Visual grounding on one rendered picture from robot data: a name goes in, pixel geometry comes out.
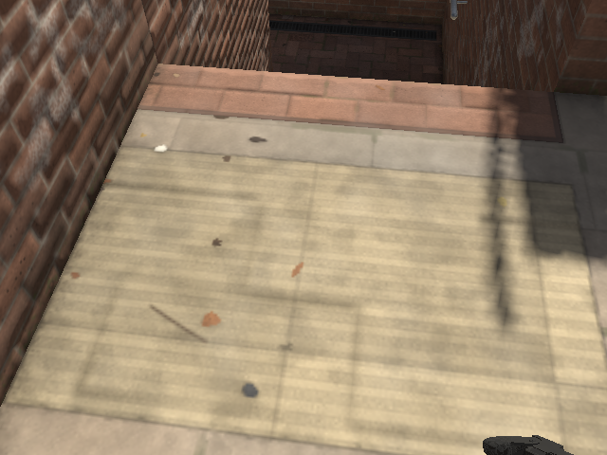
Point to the robot right hand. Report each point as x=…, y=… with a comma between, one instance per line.
x=518, y=445

